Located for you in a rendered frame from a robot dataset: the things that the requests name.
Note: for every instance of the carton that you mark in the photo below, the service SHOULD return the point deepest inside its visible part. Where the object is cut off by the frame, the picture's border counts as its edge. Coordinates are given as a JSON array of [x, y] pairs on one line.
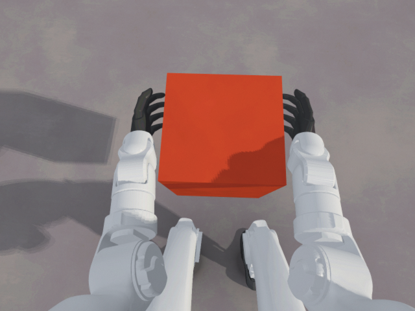
[[223, 135]]

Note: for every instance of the left robot upper arm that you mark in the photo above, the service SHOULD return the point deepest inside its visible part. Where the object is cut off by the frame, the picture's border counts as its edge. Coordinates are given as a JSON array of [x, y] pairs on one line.
[[122, 278]]

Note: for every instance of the right robot hand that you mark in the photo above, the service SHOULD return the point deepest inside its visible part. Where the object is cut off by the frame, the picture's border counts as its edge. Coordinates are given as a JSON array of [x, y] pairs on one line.
[[303, 113]]

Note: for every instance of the right robot upper arm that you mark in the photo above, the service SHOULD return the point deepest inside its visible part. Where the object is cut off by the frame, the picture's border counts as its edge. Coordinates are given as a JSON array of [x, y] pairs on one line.
[[331, 279]]

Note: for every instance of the robot right forearm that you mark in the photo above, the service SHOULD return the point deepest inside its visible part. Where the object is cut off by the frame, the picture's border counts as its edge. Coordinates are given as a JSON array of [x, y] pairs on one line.
[[319, 217]]

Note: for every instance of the left robot hand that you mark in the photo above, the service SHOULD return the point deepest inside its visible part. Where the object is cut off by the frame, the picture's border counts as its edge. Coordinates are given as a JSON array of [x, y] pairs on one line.
[[142, 120]]

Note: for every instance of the robot right shin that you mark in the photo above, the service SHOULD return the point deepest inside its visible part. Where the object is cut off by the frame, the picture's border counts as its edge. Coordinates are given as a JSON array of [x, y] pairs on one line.
[[258, 223]]

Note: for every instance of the robot right thigh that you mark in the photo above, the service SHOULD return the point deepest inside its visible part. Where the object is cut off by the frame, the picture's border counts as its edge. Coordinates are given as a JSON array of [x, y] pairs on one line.
[[263, 252]]

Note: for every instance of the robot left forearm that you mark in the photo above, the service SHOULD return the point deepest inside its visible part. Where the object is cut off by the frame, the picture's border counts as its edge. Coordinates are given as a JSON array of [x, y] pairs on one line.
[[132, 215]]

